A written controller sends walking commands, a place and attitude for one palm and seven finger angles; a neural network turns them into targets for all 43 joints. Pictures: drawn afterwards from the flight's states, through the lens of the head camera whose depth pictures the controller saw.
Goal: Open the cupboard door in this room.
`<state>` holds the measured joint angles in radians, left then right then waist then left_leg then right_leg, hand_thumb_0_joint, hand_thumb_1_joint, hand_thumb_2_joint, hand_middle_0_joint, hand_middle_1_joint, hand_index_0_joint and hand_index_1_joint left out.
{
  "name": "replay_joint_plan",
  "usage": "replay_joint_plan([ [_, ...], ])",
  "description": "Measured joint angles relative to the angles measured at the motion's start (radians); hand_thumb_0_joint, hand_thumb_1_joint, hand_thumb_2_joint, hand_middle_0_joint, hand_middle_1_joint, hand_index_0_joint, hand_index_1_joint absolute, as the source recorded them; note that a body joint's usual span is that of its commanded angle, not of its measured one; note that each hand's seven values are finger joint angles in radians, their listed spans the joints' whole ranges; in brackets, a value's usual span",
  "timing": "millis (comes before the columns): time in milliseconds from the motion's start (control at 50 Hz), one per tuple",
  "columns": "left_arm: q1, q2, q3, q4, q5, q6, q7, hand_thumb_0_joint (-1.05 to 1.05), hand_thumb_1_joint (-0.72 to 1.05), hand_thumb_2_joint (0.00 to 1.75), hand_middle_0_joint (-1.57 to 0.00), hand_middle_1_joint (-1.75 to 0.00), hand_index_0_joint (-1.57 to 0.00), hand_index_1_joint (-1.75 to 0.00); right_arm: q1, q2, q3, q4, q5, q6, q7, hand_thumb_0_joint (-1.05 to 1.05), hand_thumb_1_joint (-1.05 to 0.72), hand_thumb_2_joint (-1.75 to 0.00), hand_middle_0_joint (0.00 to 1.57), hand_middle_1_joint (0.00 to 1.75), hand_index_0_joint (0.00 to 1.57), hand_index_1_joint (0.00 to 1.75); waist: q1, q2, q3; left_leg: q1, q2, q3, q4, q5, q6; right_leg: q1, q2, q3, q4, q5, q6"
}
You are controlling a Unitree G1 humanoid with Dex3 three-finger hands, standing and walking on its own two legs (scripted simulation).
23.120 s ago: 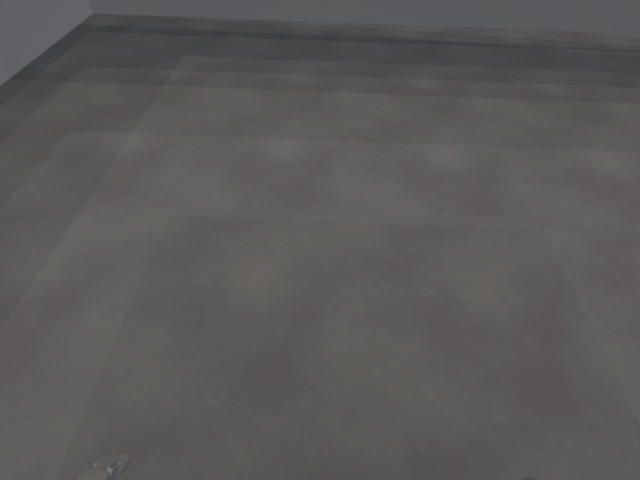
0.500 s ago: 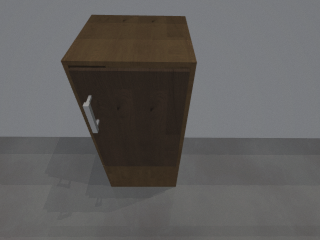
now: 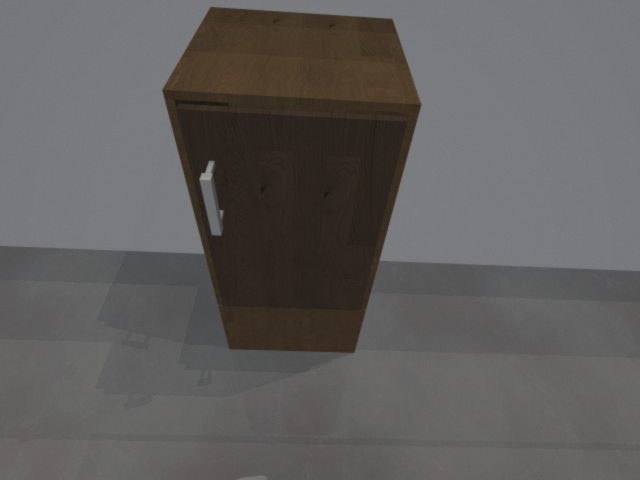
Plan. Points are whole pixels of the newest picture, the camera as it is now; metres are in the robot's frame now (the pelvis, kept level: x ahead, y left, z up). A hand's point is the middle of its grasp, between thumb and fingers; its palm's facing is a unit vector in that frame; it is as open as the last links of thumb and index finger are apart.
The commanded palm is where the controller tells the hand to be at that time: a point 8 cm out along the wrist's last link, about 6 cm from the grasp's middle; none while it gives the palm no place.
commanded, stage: raise the hand with hooked fingers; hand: left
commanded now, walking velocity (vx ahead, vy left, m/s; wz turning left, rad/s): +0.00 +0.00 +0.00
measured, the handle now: (214, 199) +0.59 +0.24 -0.03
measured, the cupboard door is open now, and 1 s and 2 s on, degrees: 0 0 0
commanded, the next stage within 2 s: none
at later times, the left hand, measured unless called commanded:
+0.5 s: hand out of the picture +0.12 +0.20 -0.04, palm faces +0.17 -0.98 -0.04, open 9.5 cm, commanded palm +0.14 +0.25 -0.04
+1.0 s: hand (149, 423) +0.19 +0.23 -0.04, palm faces +0.03 -1.00 -0.06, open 12.5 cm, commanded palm +0.17 +0.28 -0.03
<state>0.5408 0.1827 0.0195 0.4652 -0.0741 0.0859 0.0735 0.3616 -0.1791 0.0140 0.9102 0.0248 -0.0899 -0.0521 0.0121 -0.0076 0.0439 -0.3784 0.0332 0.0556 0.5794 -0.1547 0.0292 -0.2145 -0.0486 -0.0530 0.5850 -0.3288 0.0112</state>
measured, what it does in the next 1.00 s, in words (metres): lowers itself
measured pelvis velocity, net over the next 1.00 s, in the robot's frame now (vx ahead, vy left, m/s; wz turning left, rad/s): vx -0.04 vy -0.02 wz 0.06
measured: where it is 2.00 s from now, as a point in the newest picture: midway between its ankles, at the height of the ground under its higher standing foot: outside the picture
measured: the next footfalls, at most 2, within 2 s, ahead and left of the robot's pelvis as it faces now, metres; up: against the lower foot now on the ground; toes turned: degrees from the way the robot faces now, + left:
none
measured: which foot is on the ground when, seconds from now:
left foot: down 0.00-1.00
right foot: down 0.00-1.00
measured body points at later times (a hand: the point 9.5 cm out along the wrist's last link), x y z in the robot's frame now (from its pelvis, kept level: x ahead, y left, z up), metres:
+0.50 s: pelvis -0.06 -0.02 -0.11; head -0.03 +0.02 +0.34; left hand +0.11 +0.25 -0.04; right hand +0.19 -0.22 -0.13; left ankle +0.09 +0.10 -0.72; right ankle -0.01 -0.15 -0.73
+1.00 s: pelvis -0.04 -0.02 -0.10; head -0.01 +0.00 +0.35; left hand +0.18 +0.28 -0.04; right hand +0.12 -0.28 -0.16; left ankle +0.09 +0.10 -0.72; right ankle -0.01 -0.15 -0.73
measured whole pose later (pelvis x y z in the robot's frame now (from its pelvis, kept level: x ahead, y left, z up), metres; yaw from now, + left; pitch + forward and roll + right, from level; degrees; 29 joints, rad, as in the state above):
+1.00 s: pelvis -0.04 -0.02 -0.10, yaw +3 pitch +10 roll -5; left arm 0.22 0.37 0.28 0.17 -0.32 -0.28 -0.37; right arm 0.31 -0.29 0.02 0.58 0.04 -0.21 -0.11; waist -0.02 0.05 -0.13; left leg -1.06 0.01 -0.09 1.20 -0.38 0.01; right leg -0.85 0.06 -0.05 1.21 -0.56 0.00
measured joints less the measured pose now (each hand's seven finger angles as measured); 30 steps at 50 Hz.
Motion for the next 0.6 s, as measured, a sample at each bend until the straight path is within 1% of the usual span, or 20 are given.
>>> replay_joint_plan([
  [20,0.023,0.005,-0.004,-0.121,-0.014,-0.041,0.03,0.02,0.89,0.89,-0.2,-0.31,-0.2,-0.31,0.009,-0.004,0.005,-0.014,0.014,-0.052,-0.012,0.01,-0.91,-0.9,0.2,0.3,0.2,0.3,-0.002,-0.001,-0.014,-0.018,-0.01,-0.003,0.009,-0.004,0.002,-0.024,-0.004,0.005,0.031,-0.02,-0.015],
  [40,0.025,0.006,-0.007,-0.221,-0.037,-0.065,0.05,0.02,0.89,0.89,-0.2,-0.31,-0.2,-0.32,0.01,-0.01,0.007,-0.037,0.026,-0.088,-0.019,0.02,-0.91,-0.9,0.2,0.3,0.2,0.3,-0.011,0.003,-0.024,-0.036,-0.021,-0.01,0.022,-0.007,0.003,-0.043,-0.005,0.01,0.054,-0.026,-0.02],
  [60,0.008,0.002,-0.009,-0.297,-0.057,-0.091,0.058,0.02,0.88,0.89,-0.2,-0.32,-0.2,-0.32,0.003,-0.018,0.008,-0.059,0.034,-0.116,-0.024,0.02,-0.91,-0.9,0.2,0.3,0.2,0.3,-0.023,0.013,-0.031,-0.058,-0.03,-0.021,0.041,-0.012,0.003,-0.061,-0.006,0.011,0.078,-0.038,-0.015],
  [80,-0.021,-0.003,-0.009,-0.349,-0.071,-0.129,0.058,0.02,0.87,0.88,-0.2,-0.32,-0.2,-0.33,-0.012,-0.027,0.008,-0.079,0.035,-0.139,-0.028,0.02,-0.91,-0.9,0.2,0.3,0.2,0.3,-0.035,0.024,-0.04,-0.086,-0.037,-0.031,0.067,-0.025,0.004,-0.082,-0.003,0.014,0.101,-0.046,-0.007],
  [120,-0.106,-0.012,-0.001,-0.386,-0.08,-0.237,0.032,0.02,0.84,0.87,-0.2,-0.34,-0.2,-0.35,-0.053,-0.043,0.004,-0.121,0.021,-0.17,-0.026,0.02,-0.91,-0.9,0.2,0.3,0.2,0.3,-0.059,0.042,-0.07,-0.169,-0.048,-0.05,0.138,-0.071,-0.002,-0.157,0.006,0.023,0.169,-0.075,0.004],
  [160,-0.208,-0.015,0.023,-0.352,-0.087,-0.374,-0.029,0.01,0.8,0.85,-0.2,-0.36,-0.2,-0.37,-0.102,-0.05,-0.005,-0.163,-0.002,-0.188,-0.012,0.02,-0.91,-0.9,0.2,0.3,0.2,0.3,-0.065,0.043,-0.116,-0.289,-0.05,-0.055,0.231,-0.131,-0.015,-0.279,0.016,0.036,0.275,-0.129,0.003],
  [200,-0.293,-0.013,0.053,-0.297,-0.104,-0.507,-0.13,0.01,0.77,0.84,-0.2,-0.39,-0.21,-0.39,-0.149,-0.051,-0.019,-0.21,-0.019,-0.196,0.012,0.02,-0.91,-0.9,0.2,0.3,0.2,0.3,-0.053,0.027,-0.154,-0.411,-0.04,-0.052,0.33,-0.163,-0.022,-0.408,0.03,0.049,0.389,-0.167,0.0],
  [220,-0.32,-0.008,0.068,-0.271,-0.114,-0.558,-0.189,0.01,0.75,0.83,-0.2,-0.4,-0.21,-0.41,-0.169,-0.054,-0.026,-0.24,-0.024,-0.193,0.024,0.02,-0.91,-0.9,0.2,0.3,0.2,0.3,-0.044,0.018,-0.162,-0.462,-0.035,-0.053,0.381,-0.166,-0.022,-0.462,0.038,0.053,0.442,-0.172,-0.001],
  [240,-0.334,-0.002,0.08,-0.253,-0.122,-0.587,-0.242,0.0,0.72,0.82,-0.21,-0.41,-0.21,-0.42,-0.185,-0.058,-0.031,-0.273,-0.024,-0.185,0.033,0.02,-0.91,-0.9,0.2,0.3,0.2,0.3,-0.036,0.009,-0.166,-0.506,-0.031,-0.056,0.43,-0.166,-0.018,-0.506,0.045,0.055,0.491,-0.173,0.0],
  [260,-0.335,0.007,0.09,-0.242,-0.129,-0.592,-0.287,0.0,0.7,0.81,-0.21,-0.43,-0.21,-0.43,-0.197,-0.063,-0.034,-0.307,-0.019,-0.175,0.038,0.02,-0.91,-0.9,0.2,0.3,0.2,0.3,-0.028,0.002,-0.167,-0.541,-0.03,-0.06,0.475,-0.167,-0.012,-0.541,0.05,0.056,0.536,-0.174,0.003],
  [280,-0.324,0.015,0.096,-0.238,-0.137,-0.579,-0.32,0.0,0.68,0.8,-0.21,-0.44,-0.22,-0.45,-0.204,-0.069,-0.037,-0.34,-0.012,-0.163,0.04,0.02,-0.91,-0.9,0.2,0.3,0.2,0.3,-0.021,-0.004,-0.165,-0.567,-0.031,-0.066,0.514,-0.17,-0.008,-0.565,0.054,0.055,0.576,-0.183,0.007],
  [320,-0.279,0.031,0.106,-0.245,-0.156,-0.519,-0.355,0.0,0.63,0.78,-0.22,-0.47,-0.22,-0.48,-0.21,-0.077,-0.037,-0.395,0.001,-0.14,0.033,0.02,-0.91,-0.9,0.2,0.3,0.2,0.3,-0.007,-0.013,-0.161,-0.605,-0.034,-0.079,0.577,-0.195,-0.01,-0.597,0.059,0.049,0.636,-0.215,0.008],
  [360,-0.218,0.042,0.117,-0.273,-0.171,-0.459,-0.349,0.01,0.59,0.76,-0.22,-0.5,-0.23,-0.51,-0.209,-0.081,-0.033,-0.431,0.006,-0.123,0.021,0.02,-0.91,-0.9,0.2,0.3,0.2,0.3,0.007,-0.019,-0.156,-0.629,-0.036,-0.092,0.616,-0.226,-0.015,-0.613,0.062,0.038,0.666,-0.232,0.001],
  [400,-0.154,0.053,0.127,-0.344,-0.173,-0.432,-0.313,0.01,0.54,0.74,-0.22,-0.53,-0.23,-0.54,-0.204,-0.079,-0.027,-0.447,0.001,-0.121,0.008,0.02,-0.91,-0.9,0.2,0.3,0.2,0.3,0.021,-0.018,-0.153,-0.651,-0.035,-0.111,0.645,-0.253,-0.019,-0.623,0.068,0.02,0.678,-0.24,-0.005],
  [440,-0.106,0.069,0.132,-0.441,-0.168,-0.451,-0.272,0.01,0.49,0.72,-0.23,-0.56,-0.23,-0.57,-0.199,-0.072,-0.017,-0.445,-0.009,-0.132,-0.003,0.02,-0.91,-0.9,0.2,0.3,0.2,0.3,0.034,-0.014,-0.149,-0.672,-0.035,-0.132,0.667,-0.273,-0.022,-0.631,0.075,0.0,0.685,-0.242,-0.011],
  [480,-0.09,0.082,0.132,-0.529,-0.169,-0.497,-0.249,0.02,0.45,0.71,-0.23,-0.59,-0.23,-0.6,-0.198,-0.067,0.0,-0.428,-0.017,-0.145,-0.009,0.02,-0.91,-0.9,0.2,0.3,0.2,0.3,0.041,-0.002,-0.142,-0.69,-0.036,-0.154,0.684,-0.287,-0.024,-0.635,0.08,-0.021,0.687,-0.242,-0.013],
  [520,-0.112,0.094,0.128,-0.581,-0.173,-0.533,-0.256,0.01,0.4,0.69,-0.23,-0.62,-0.23,-0.62,-0.2,-0.06,0.022,-0.405,-0.021,-0.15,-0.014,0.02,-0.91,-0.9,0.2,0.3,0.2,0.3,0.04,0.015,-0.138,-0.709,-0.038,-0.173,0.698,-0.303,-0.025,-0.643,0.087,-0.038,0.687,-0.239,-0.014],
  [540,-0.135,0.101,0.127,-0.59,-0.173,-0.539,-0.27,0.01,0.38,0.68,-0.23,-0.63,-0.23,-0.64,-0.201,-0.056,0.033,-0.393,-0.021,-0.147,-0.016,0.02,-0.91,-0.9,0.2,0.3,0.2,0.3,0.036,0.022,-0.138,-0.718,-0.039,-0.178,0.702,-0.312,-0.025,-0.649,0.089,-0.043,0.687,-0.237,-0.015],
  [560,-0.163,0.11,0.125,-0.586,-0.173,-0.532,-0.288,0.01,0.35,0.67,-0.23,-0.65,-0.24,-0.65,-0.202,-0.05,0.045,-0.383,-0.02,-0.143,-0.019,0.02,-0.91,-0.9,0.2,0.3,0.2,0.3,0.031,0.027,-0.139,-0.728,-0.039,-0.181,0.705,-0.321,-0.025,-0.657,0.092,-0.046,0.687,-0.235,-0.016],
  [600,-0.227,0.13,0.124,-0.548,-0.171,-0.483,-0.331,0.01,0.3,0.65,-0.23,-0.68,-0.24,-0.68,-0.198,-0.038,0.063,-0.369,-0.013,-0.127,-0.023,0.02,-0.91,-0.9,0.2,0.3,0.2,0.3,0.019,0.035,-0.141,-0.744,-0.037,-0.181,0.703,-0.332,-0.025,-0.673,0.095,-0.046,0.687,-0.229,-0.019],
])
